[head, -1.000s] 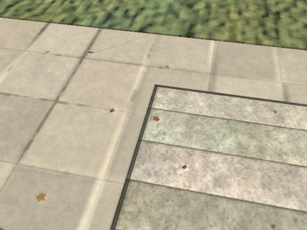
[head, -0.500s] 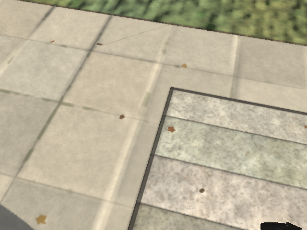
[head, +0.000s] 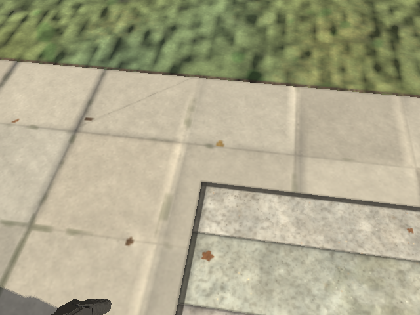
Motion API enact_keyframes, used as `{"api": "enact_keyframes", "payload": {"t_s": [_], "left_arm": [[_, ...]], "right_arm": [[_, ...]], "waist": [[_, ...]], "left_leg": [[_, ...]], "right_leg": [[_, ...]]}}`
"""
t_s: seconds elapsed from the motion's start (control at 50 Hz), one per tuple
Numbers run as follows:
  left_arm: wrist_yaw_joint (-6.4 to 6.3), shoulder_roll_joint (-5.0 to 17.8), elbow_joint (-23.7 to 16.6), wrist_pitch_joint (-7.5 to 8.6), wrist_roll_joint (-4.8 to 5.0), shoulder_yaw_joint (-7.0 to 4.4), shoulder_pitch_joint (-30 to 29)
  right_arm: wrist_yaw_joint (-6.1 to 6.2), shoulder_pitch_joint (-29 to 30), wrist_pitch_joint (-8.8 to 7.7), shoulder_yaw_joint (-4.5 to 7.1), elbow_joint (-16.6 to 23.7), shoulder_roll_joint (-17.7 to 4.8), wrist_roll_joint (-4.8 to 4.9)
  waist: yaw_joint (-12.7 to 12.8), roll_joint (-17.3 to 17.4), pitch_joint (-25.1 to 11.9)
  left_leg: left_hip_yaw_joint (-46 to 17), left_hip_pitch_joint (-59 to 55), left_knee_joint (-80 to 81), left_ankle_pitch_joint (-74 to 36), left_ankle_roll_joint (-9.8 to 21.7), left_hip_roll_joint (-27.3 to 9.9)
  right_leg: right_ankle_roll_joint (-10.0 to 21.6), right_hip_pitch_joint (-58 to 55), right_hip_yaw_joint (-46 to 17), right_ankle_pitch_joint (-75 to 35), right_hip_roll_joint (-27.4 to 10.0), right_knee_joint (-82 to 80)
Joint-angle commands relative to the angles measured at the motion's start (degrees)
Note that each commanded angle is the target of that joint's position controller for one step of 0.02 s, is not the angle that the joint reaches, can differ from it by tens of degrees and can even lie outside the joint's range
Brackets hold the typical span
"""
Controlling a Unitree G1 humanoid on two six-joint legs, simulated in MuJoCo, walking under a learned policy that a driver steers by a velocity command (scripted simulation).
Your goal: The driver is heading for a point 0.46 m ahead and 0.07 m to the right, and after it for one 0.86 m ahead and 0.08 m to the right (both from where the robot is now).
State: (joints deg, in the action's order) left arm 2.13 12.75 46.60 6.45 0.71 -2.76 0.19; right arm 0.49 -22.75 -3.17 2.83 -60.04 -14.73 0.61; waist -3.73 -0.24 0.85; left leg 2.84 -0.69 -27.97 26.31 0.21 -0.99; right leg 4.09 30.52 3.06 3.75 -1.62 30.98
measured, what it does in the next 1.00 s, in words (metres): walks ahead, turning right: left foot, then right foot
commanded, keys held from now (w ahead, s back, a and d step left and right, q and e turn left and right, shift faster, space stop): w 0.08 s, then no key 0.30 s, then e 0.56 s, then q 0.06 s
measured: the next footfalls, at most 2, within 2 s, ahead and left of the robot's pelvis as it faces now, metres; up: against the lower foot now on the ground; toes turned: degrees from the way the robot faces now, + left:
left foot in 0.42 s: +0.36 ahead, +0.11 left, +0.00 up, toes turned +0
right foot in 0.82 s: +0.25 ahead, -0.13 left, +0.00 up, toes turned -15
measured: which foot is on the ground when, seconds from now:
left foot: down 0.00-0.00, up 0.02-0.40, down 0.42-0.82, up 0.84-1.00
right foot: down 0.00-0.44, up 0.46-0.80, down 0.82-1.00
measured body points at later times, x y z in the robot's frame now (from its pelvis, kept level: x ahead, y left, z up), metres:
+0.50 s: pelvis +0.21 +0.01 +0.01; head +0.24 +0.02 +0.46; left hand +0.28 +0.27 -0.13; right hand +0.36 -0.25 -0.10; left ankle +0.32 +0.11 -0.72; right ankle +0.13 -0.11 -0.70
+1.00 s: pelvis +0.22 -0.04 +0.03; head +0.24 -0.08 +0.47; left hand +0.38 +0.22 -0.08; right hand +0.29 -0.35 -0.11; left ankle +0.30 +0.11 -0.63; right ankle +0.22 -0.12 -0.72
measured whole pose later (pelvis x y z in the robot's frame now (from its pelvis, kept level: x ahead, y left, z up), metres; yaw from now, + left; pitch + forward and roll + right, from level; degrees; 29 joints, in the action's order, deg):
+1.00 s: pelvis +0.22 -0.04 +0.03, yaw -17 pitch +3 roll +3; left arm -1.7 14.7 47.0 0.1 -0.5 -4.3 14.5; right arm 3.8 -3.4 0.9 5.9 -51.7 -17.0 -0.3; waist 0.9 1.9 1.0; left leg -1.1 35.0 -61.6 18.7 -1.6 -0.6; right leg 3.3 17.1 -1.6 12.2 1.0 27.0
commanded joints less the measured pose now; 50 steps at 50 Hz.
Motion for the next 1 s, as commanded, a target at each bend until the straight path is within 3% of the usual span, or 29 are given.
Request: {"api": "enact_keyframes", "payload": {"t_s": [0.02, 0.04, 0.06, 0.08, 0.12, 0.18, 0.26, 0.36, 0.4, 0.42, 0.44, 0.46, 0.48, 0.5, 0.52, 0.54, 0.58, 0.62, 0.68, 0.74, 0.8, 0.82, 0.84, 0.86, 0.88, 0.9, 0.92, 0.94, 1.0], "left_arm": [[-0.56, 16.0, 3.9, -0.13, -0.41, -4.83, 27.0], [-0.68, 11.9, 3.3, -0.18, -0.10, -3.41, 23.8], [-1.04, 9.7, 2.1, -0.25, -0.20, -2.74, 18.7], [-0.92, 8.1, 1.6, -0.17, -0.63, -2.12, 14.4], [-0.43, 5.5, 1.5, 0.28, -1.65, -1.36, 10.3], [-0.74, 7.0, 3.2, 0.66, -1.76, -1.57, 11.3], [-2.27, 8.3, 4.2, -0.49, -1.44, -1.64, 11.5], [-2.78, 8.8, 7.1, -1.74, -0.63, -1.65, 14.1], [-2.97, 8.5, 7.7, -2.29, 0.10, -1.57, 13.3], [-2.95, 7.7, 8.2, -2.46, 0.18, -1.35, 14.6], [-3.03, 6.9, 7.8, -2.29, -0.75, -1.05, 16.1], [-3.03, 3.6, 8.3, -1.96, -1.33, -0.27, 22.1], [-3.45, 4.2, 7.2, -2.63, -0.70, -0.11, 19.5], [-3.65, 7.7, 5.6, -3.63, 0.50, -1.24, 15.4], [-4.03, 8.7, 4.8, -4.80, 1.05, -1.87, 13.5], [-4.40, 8.7, 4.8, -6.01, 0.89, -2.27, 13.1], [-5.10, 7.8, 4.3, -7.91, 0.40, -2.82, 14.1], [-5.33, 6.3, 3.7, -8.52, 0.10, -2.88, 15.0], [-4.73, 5.1, 2.1, -8.45, 0.09, -2.48, 13.4], [-3.67, 6.6, 0.7, -8.55, 0.02, -2.79, 13.1], [-2.87, 7.8, 1.5, -9.14, -0.67, -3.75, 17.6], [-2.93, 9.6, 1.3, -9.21, -1.11, -4.42, 18.3], [-3.88, 16.1, -0.8, -9.36, -1.08, -5.54, 17.8], [-3.29, 17.6, -2.1, -7.89, -3.22, -5.24, 18.6], [-3.16, 16.4, -2.6, -6.33, -3.62, -5.05, 15.7], [-3.37, 15.2, -3.4, -5.45, -2.32, -4.89, 12.1], [-3.53, 13.3, -4.4, -5.27, -1.24, -4.39, 9.8], [-3.80, 12.3, -4.8, -5.29, -0.62, -4.00, 8.8], [-4.40, 7.3, -3.8, -4.77, -1.22, -2.05, 10.8]], "right_arm": [[-0.67, -5.3, -2.60, -1.35, 3.8, 0.0, 0.02], [-0.93, 0.0, -3.86, 0.39, 4.9, -6.3, 1.54], [-0.87, 5.6, -4.46, 0.63, 6.8, -7.6, 2.32], [-0.47, 8.2, -4.38, 0.72, 7.2, -6.9, 1.64], [0.17, 6.5, -2.58, 1.25, 6.7, -5.3, 0.44], [0.63, 4.4, -0.90, 1.05, 6.5, -2.5, -0.09], [0.29, 11.9, -0.66, 0.32, 8.6, -1.3, -0.92], [-0.19, 17.5, -0.36, 0.59, 9.8, -3.3, -0.90], [-0.29, 16.4, -0.75, 1.06, 9.4, -4.4, -1.51], [-0.04, 14.1, -1.03, 1.71, 8.4, -6.0, -1.97], [0.54, 11.4, -1.26, 2.65, 7.9, -9.8, -2.45], [1.28, 9.5, -0.65, 3.30, 8.0, -12.3, -2.40], [1.48, 7.4, 0.30, 2.71, 7.9, -9.2, -1.55], [1.59, 7.2, 0.62, 2.38, 8.3, -8.4, -1.32], [2.03, 9.5, 0.97, 2.69, 9.2, -9.5, -1.32], [2.45, 13.2, 1.14, 2.47, 10.4, -8.7, -1.19], [2.92, 18.3, 1.68, 2.18, 11.4, -7.2, -1.59], [3.36, 19.5, 2.16, 2.33, 11.0, -7.1, -2.04], [3.97, 20.3, 2.29, 2.76, 10.8, -8.2, -1.58], [4.07, 20.2, 2.80, 3.18, 10.5, -9.7, -0.74], [3.69, 20.1, 3.71, 3.18, 10.0, -9.0, 0.77], [3.29, 17.6, 4.26, 2.93, 8.9, -6.8, 0.73], [2.69, 16.7, 4.45, 2.23, 10.3, -3.4, -1.19], [3.03, 25.2, 3.92, 2.92, 13.9, -5.4, -1.50], [3.21, 26.1, 3.78, 3.45, 14.5, -6.9, -0.60], [3.36, 23.4, 3.73, 3.96, 13.3, -7.9, -0.44], [3.71, 21.6, 3.75, 4.35, 11.8, -8.4, -1.01], [3.81, 20.7, 3.70, 4.48, 11.5, -8.3, -1.44], [3.29, 17.6, 3.43, 3.96, 9.9, -6.0, -0.72]], "waist": [[10.0, -15.3, -27.4], [10.5, -11.4, -21.1], [9.6, -8.3, -13.5], [7.6, -3.0, -8.4], [3.3, -3.1, -4.3], [0.7, -2.8, -3.1], [2.1, -4.0, -3.6], [4.2, -4.8, -3.9], [2.8, -4.3, -4.1], [2.0, -2.5, -4.9], [2.5, 0.7, -7.8], [4.9, 9.6, -13.5], [1.6, 14.0, -17.1], [0.4, 12.2, -16.2], [1.1, 9.2, -14.2], [2.1, 7.1, -11.3], [4.5, 7.9, -7.0], [5.3, 9.3, -5.7], [4.9, 8.9, -6.9], [4.8, 9.2, -8.4], [7.1, 6.6, -7.6], [6.9, -0.4, -4.6], [4.2, -17.9, -1.7], [7.6, -16.2, -1.8], [5.7, -11.4, -1.1], [3.6, -9.1, -1.1], [3.0, -6.8, -2.4], [2.6, -6.6, -3.1], [2.4, -6.0, -6.9]], "left_leg": [[-5.3, 37.7, -46.6, 4.0, 1.4, 4.7], [-10.0, 44.4, -51.8, 3.4, 2.7, 1.0], [-8.1, 46.2, -51.4, -1.1, 3.5, -2.1], [-6.8, 44.0, -47.6, -5.7, 3.5, -4.7], [-6.9, 36.1, -41.9, -8.4, 2.8, -6.8], [-5.7, 33.2, -34.8, -10.5, 1.0, -6.1], [-3.1, 28.8, -15.6, -24.2, -0.1, -4.1], [-3.7, 26.2, -5.8, -27.0, 0.9, -2.2], [-3.3, 22.4, -0.2, -27.7, 2.5, -1.3], [-3.5, 17.4, 4.4, -35.8, 3.4, -1.2], [-7.5, 9.0, 2.3, -56.9, 4.9, -6.2], [-14.7, -5.8, -2.1, -69.6, 12.2, -15.4], [-22.1, -7.0, 1.1, -64.5, 17.6, -21.2], [-24.0, -4.7, 4.4, -53.0, 18.1, -21.5], [-23.1, -1.5, 6.7, -41.3, 16.6, -20.9], [-20.4, 4.1, 9.0, -31.8, 15.3, -19.8], [-14.9, 15.2, 13.3, -17.8, 13.1, -17.0], [-9.3, 19.9, 14.8, -17.3, 12.6, -15.1], [-5.2, 19.1, 14.3, -21.0, 12.7, -15.5], [-4.3, 16.3, 13.1, -20.9, 11.8, -17.4], [-0.4, 18.9, 6.5, -12.1, 6.5, -15.4], [3.7, 24.5, -3.1, -5.9, 2.1, -11.6], [9.2, 39.6, -22.3, 8.7, -3.9, -2.7], [-2.0, 42.9, -31.2, 11.5, -2.9, 1.2], [-5.3, 43.6, -35.1, 5.9, -1.7, 0.2], [-6.3, 43.8, -35.5, 0.0, -1.0, -0.6], [-6.7, 43.1, -35.7, -3.3, -1.1, -1.1], [-6.7, 41.8, -36.3, -6.1, -1.4, -0.9], [-6.3, 37.7, -34.4, -11.5, -2.3, -1.4]], "right_leg": [[17.0, -56.8, -45.6, 9.6, -22.9, -11.2], [13.7, -52.9, -41.1, 12.6, -20.6, -12.8], [11.4, -44.2, -31.8, 8.9, -18.5, -13.5], [10.4, -34.3, -25.1, 3.3, -16.3, -15.6], [9.2, -22.7, -16.9, -11.8, -13.1, -17.9], [9.9, -18.0, -9.3, -30.2, -11.8, -18.5], [7.3, -16.4, -1.4, -33.0, -7.7, -17.9], [6.6, -22.4, -3.5, -26.2, -9.8, -14.4], [5.0, -23.3, -5.1, -22.2, -9.4, -9.7], [3.1, -23.0, -5.5, -18.4, -6.8, -6.2], [0.5, -19.4, -4.1, -10.8, -3.0, -0.7], [-2.7, -7.9, -2.2, 10.9, 1.6, 9.1], [-5.0, -3.2, -2.4, 31.8, 4.1, 19.2], [-5.7, 1.3, -4.6, 38.5, 3.6, 29.0], [-5.8, 4.5, -5.3, 35.8, 2.0, 35.3], [-6.1, 5.2, -5.7, 32.2, 0.4, 37.4], [-6.7, 1.0, -5.1, 26.0, -1.3, 35.6], [-6.7, -2.5, -2.5, 22.9, -0.9, 32.1], [-5.9, -6.4, -1.4, 19.6, -1.7, 22.2], [-4.7, -10.4, 0.0, 17.0, -1.3, 14.6], [-0.8, -19.0, 2.2, 10.7, 1.4, 1.2], [2.3, -21.6, -5.2, 7.8, -1.8, -7.1], [9.2, -25.1, -27.5, -3.1, -16.7, -12.6], [15.6, -18.1, -35.5, 0.5, -20.3, -17.4], [13.4, -18.1, -31.0, 3.7, -17.1, -17.5], [9.6, -18.4, -26.4, 4.5, -14.2, -16.3], [7.1, -19.1, -23.8, 4.7, -12.5, -15.2], [6.4, -18.8, -22.1, 2.2, -11.4, -14.6], [6.6, -22.5, -16.4, -6.2, -10.1, -13.5]]}}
